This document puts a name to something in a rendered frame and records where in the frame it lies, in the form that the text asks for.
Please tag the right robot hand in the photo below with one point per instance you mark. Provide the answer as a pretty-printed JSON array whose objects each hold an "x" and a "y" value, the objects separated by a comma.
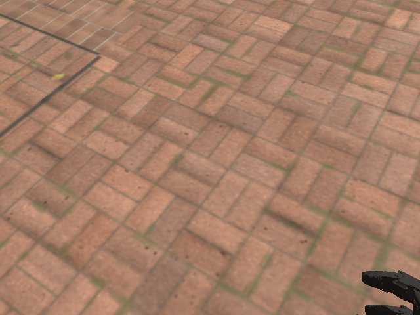
[{"x": 400, "y": 284}]

